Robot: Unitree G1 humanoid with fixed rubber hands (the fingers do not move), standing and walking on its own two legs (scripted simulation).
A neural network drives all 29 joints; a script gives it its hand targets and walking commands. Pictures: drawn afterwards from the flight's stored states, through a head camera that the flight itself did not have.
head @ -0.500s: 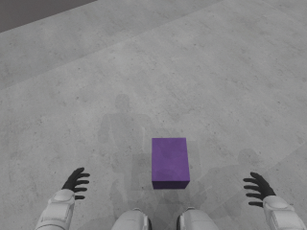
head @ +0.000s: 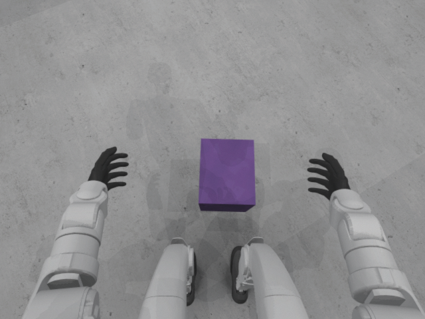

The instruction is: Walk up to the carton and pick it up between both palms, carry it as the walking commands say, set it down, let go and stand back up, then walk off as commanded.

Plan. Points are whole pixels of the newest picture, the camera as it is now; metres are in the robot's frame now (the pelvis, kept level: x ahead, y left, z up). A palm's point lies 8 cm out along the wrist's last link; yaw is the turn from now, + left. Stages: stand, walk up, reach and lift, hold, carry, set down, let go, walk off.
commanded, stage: reach and lift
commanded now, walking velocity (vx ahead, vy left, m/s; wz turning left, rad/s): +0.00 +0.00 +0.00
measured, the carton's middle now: (225, 178) +0.46 -0.04 -0.57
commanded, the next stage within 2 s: none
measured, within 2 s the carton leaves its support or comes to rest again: neither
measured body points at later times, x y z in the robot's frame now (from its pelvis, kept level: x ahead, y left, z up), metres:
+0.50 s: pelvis -0.03 +0.02 -0.04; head +0.27 +0.02 +0.31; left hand +0.48 +0.21 -0.14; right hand +0.47 -0.18 -0.14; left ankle +0.05 +0.11 -0.66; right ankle +0.06 -0.09 -0.66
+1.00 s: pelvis -0.05 +0.02 -0.09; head +0.32 +0.02 +0.15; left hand +0.49 +0.19 -0.25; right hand +0.49 -0.17 -0.25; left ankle +0.05 +0.11 -0.66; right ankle +0.06 -0.10 -0.66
